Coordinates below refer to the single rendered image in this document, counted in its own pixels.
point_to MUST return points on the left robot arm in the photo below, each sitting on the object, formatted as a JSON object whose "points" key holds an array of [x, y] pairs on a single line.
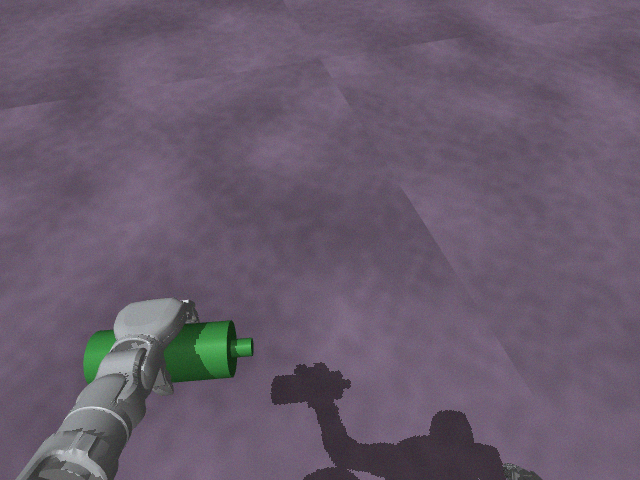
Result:
{"points": [[90, 440]]}

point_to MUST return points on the right robot hand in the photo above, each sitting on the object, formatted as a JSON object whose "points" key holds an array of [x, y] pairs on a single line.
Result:
{"points": [[513, 472]]}

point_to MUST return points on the left robot hand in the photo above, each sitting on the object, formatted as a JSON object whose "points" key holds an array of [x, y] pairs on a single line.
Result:
{"points": [[161, 319]]}

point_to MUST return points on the bottle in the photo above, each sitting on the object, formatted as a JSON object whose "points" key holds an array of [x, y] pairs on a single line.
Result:
{"points": [[201, 351]]}

